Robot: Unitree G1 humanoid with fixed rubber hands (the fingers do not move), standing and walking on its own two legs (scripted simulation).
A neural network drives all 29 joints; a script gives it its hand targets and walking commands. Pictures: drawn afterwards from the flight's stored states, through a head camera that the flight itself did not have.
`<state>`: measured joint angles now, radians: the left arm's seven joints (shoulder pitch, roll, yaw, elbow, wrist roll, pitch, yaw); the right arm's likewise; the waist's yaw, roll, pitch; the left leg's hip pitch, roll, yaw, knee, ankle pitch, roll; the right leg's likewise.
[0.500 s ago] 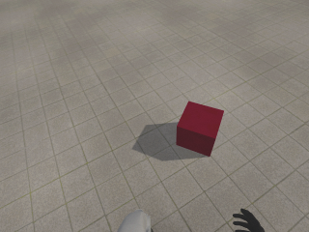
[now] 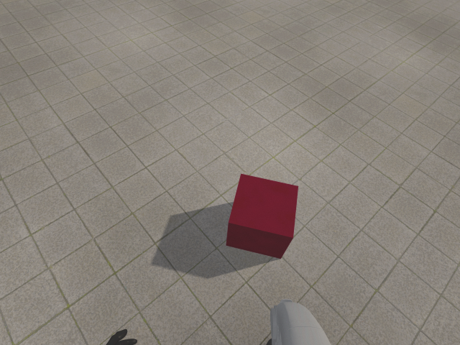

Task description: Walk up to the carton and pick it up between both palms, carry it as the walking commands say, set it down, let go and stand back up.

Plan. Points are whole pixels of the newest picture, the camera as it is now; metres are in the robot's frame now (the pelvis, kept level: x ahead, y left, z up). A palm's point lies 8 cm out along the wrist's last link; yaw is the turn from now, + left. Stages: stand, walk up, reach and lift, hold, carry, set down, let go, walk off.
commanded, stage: walk up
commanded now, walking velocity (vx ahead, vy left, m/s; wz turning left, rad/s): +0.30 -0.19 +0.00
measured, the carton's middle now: (261, 216) +0.65 -0.17 -0.66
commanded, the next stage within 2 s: none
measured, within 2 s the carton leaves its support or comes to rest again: neither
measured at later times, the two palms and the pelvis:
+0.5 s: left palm (144, 316) +0.18 +0.18 -0.14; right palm (371, 298) +0.21 -0.28 -0.15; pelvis +0.15 -0.05 +0.00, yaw +1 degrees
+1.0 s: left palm (149, 317) +0.18 +0.17 -0.16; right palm (352, 289) +0.22 -0.24 -0.14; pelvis +0.21 -0.02 +0.00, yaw +0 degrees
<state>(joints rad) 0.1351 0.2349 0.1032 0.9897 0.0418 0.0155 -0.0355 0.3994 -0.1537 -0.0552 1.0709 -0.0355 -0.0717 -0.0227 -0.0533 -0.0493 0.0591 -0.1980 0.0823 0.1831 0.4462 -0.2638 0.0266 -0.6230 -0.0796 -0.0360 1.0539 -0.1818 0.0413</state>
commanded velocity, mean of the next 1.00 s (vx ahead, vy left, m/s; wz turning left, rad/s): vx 0.12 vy -0.02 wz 0.00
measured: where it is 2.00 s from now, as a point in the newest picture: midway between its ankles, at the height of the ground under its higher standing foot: (255, 323)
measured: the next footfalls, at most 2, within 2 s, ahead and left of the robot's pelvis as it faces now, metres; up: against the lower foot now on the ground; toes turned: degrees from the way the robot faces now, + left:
right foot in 0.22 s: +0.19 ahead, -0.17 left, +0.00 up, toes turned -8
left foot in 0.56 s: +0.25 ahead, +0.07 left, +0.00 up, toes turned +7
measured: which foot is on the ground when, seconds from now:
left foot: down 0.00-0.22, up 0.24-0.54, down 0.56-1.00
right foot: up 0.00-0.20, down 0.22-1.00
